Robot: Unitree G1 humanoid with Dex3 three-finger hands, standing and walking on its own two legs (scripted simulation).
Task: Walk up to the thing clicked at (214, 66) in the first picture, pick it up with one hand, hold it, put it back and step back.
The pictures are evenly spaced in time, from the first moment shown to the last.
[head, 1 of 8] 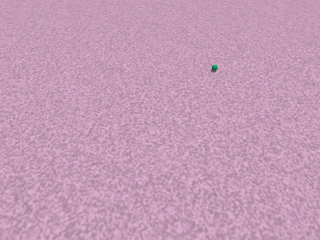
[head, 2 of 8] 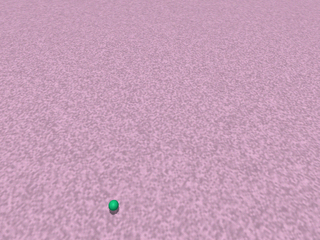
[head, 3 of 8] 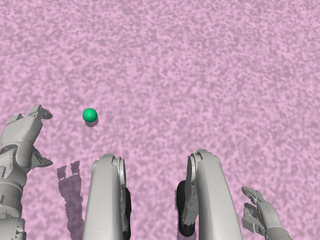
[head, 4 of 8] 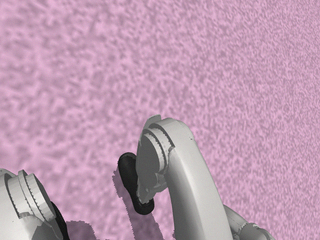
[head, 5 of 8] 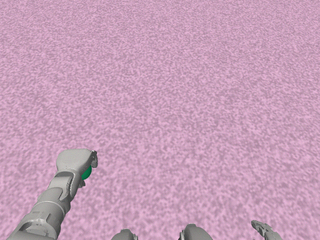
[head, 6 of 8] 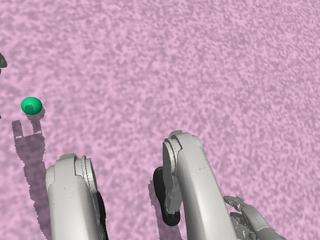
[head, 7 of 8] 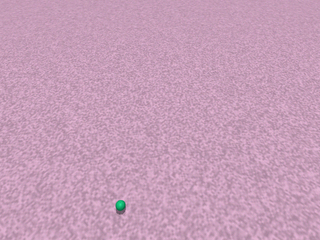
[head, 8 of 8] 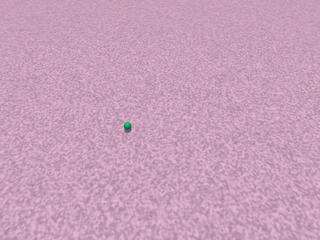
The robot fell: no
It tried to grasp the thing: yes
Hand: left
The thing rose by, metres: 0.69
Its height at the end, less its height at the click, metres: +0.00
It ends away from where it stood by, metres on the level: 0.01
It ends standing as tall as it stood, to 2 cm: yes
